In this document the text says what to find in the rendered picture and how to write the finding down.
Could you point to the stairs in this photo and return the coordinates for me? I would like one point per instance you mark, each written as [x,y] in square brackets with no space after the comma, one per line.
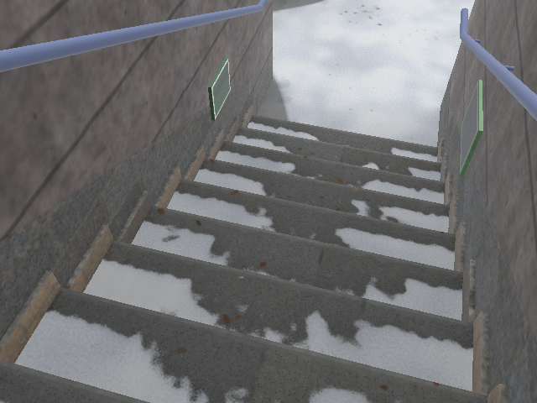
[302,265]

